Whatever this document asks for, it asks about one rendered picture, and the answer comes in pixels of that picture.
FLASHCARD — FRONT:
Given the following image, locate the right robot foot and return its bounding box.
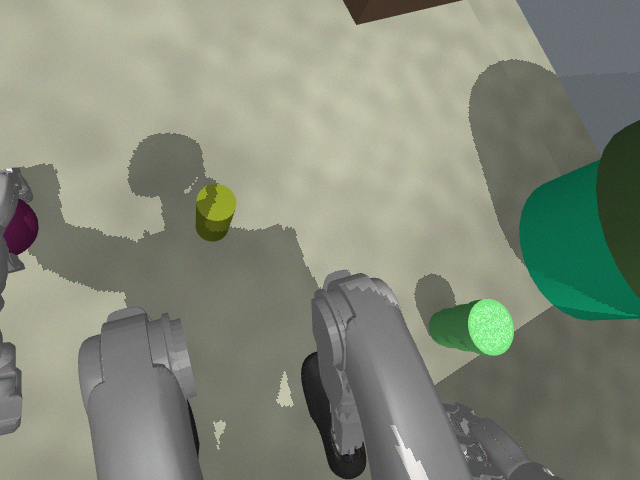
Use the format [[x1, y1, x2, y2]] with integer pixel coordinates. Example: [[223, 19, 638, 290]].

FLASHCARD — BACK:
[[301, 352, 366, 479]]

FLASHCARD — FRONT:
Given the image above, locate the left robot hand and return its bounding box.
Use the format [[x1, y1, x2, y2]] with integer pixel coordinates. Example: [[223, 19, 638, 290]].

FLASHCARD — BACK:
[[0, 167, 33, 273]]

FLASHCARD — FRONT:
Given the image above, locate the right robot arm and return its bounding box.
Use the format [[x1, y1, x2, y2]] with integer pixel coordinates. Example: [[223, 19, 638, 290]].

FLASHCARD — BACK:
[[508, 462, 564, 480]]

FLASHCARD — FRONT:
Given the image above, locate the left robot arm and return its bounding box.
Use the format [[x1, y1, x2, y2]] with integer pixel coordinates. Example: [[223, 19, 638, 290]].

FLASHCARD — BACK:
[[0, 234, 22, 435]]

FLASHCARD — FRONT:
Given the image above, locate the potted plant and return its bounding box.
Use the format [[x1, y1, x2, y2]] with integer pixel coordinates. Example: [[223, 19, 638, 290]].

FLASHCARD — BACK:
[[519, 120, 640, 320]]

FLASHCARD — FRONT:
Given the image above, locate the right robot hand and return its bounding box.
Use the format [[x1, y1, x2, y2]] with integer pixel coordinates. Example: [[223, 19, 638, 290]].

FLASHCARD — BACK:
[[442, 402, 532, 480]]

